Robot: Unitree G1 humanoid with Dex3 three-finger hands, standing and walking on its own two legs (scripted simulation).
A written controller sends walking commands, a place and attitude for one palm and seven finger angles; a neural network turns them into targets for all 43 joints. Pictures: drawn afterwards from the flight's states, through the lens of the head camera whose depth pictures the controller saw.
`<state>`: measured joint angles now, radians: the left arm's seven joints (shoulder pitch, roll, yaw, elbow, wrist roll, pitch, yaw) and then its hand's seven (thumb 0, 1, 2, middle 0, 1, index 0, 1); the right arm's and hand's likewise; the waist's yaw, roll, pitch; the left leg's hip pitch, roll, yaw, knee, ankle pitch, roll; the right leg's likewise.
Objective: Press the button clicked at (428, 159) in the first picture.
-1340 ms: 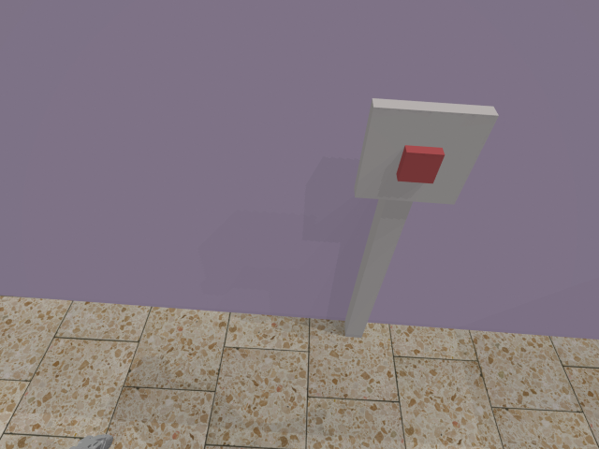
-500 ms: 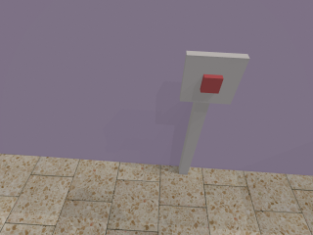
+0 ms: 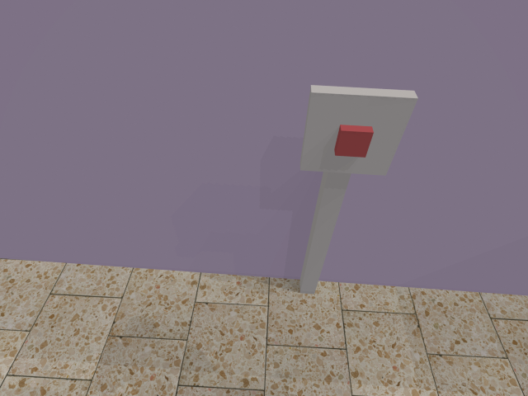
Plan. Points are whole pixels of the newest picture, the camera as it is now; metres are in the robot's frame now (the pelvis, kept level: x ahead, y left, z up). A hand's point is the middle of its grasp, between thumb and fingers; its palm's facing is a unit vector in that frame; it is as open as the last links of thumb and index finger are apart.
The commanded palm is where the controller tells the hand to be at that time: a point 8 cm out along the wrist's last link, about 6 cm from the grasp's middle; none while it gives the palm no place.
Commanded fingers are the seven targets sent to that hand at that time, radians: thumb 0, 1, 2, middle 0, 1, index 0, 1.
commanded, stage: look at it before walking up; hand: left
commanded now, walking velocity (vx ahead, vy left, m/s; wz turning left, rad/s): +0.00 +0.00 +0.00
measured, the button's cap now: (352, 140) +0.62 -0.16 +0.05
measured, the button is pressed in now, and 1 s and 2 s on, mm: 0 0 0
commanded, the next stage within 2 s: walk to a spot facing it in 0.10 s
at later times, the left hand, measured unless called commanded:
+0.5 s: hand out of the picture +0.07 +0.22 -0.18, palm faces -0.10 -0.95 -0.28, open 7.4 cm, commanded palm none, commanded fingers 0.00 0.90 0.90 -0.20 -0.30 -0.20 -0.30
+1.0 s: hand out of the picture +0.09 +0.19 -0.17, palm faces -0.28 -0.93 -0.25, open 7.4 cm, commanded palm none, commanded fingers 0.00 0.90 0.90 -0.20 -0.30 -0.20 -0.30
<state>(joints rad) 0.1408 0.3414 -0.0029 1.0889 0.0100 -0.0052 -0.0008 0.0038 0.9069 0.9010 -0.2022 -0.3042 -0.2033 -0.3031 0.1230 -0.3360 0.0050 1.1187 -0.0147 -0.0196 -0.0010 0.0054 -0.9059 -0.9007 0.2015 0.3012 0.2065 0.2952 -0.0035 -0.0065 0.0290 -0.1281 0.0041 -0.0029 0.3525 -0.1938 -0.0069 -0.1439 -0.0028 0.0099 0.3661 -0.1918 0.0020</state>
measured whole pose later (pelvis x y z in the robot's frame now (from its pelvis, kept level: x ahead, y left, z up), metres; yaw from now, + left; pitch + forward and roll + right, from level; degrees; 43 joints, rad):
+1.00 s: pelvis -0.02 +0.00 -0.01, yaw -22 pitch +2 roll +1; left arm 0.27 0.23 0.08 0.91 0.02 0.05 0.00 0.00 0.91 0.90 -0.20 -0.30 -0.20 -0.30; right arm 0.13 -0.22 -0.06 0.91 -0.01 0.02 -0.03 0.01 -0.91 -0.90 0.20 0.30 0.20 0.29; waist 0.04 -0.03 0.05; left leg -0.33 0.02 -0.01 0.71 -0.41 -0.05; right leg -0.34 0.10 0.17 0.48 -0.16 -0.03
